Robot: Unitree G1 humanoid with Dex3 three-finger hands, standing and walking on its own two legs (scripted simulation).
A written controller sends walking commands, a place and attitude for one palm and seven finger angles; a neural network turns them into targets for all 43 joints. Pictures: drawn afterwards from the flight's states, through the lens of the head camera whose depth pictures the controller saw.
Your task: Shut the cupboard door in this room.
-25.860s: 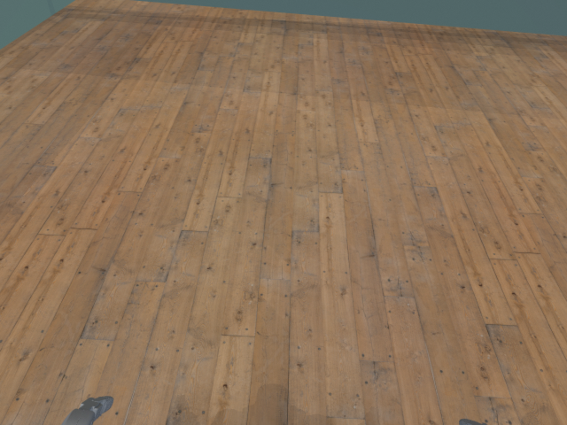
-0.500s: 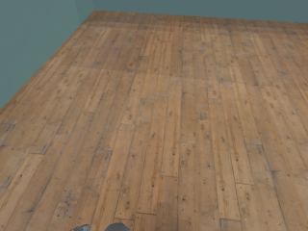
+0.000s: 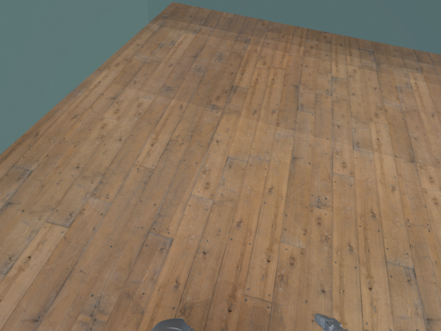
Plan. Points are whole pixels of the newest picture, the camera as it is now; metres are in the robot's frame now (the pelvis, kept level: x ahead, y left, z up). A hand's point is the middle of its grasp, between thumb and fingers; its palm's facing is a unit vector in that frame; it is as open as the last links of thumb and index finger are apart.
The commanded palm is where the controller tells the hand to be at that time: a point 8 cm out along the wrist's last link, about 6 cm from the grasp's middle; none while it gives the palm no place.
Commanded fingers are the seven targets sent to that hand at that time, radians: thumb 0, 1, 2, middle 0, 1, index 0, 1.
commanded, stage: walk around to get in front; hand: left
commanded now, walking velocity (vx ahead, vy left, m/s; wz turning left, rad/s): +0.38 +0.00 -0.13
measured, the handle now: out of the picture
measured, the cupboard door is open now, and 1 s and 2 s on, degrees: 80 80 80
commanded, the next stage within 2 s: walk to a spot facing it in 0.64 s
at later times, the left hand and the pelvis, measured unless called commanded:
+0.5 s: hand (190, 240) +0.32 +0.11 -0.15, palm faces -0.06 -0.97 -0.22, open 7.3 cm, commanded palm none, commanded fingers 0.00 0.90 0.90 -0.20 -0.30 -0.20 -0.30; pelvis +0.20 -0.07 +0.00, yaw -3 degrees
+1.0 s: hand (170, 246) +0.31 +0.16 -0.19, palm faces +0.22 -0.97 -0.15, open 7.3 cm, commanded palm none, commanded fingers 0.00 0.90 0.90 -0.20 -0.30 -0.20 -0.30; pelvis +0.37 -0.01 +0.00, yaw +8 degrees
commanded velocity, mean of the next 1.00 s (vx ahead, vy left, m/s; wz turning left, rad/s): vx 0.25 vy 0.00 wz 0.24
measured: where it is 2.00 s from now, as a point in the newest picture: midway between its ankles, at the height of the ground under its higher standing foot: (239, 287)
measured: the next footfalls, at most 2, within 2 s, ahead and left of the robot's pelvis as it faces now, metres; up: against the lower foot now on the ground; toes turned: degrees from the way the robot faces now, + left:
right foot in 0.40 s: +0.29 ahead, -0.18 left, +0.00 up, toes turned -13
left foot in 0.90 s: +0.47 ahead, +0.08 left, +0.00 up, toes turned +15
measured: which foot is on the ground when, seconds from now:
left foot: down 0.00-0.42, up 0.44-0.88, down 0.90-1.00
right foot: up 0.00-0.38, down 0.40-0.90, up 0.92-1.00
